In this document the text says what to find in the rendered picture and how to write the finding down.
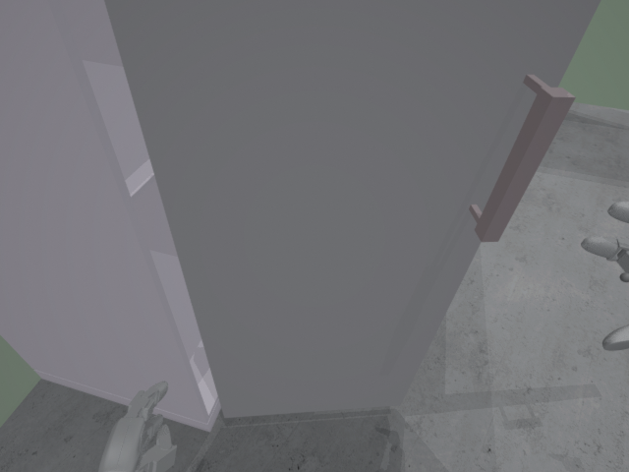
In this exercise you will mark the robot right hand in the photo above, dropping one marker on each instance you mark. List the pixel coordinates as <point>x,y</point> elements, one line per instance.
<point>609,247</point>

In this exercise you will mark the fridge door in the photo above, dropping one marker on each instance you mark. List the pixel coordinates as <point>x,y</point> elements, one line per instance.
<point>316,160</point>

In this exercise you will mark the robot left hand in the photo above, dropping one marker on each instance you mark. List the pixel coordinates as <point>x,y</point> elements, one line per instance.
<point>130,436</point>

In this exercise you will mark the handle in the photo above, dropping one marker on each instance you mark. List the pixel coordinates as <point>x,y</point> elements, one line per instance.
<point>545,117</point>

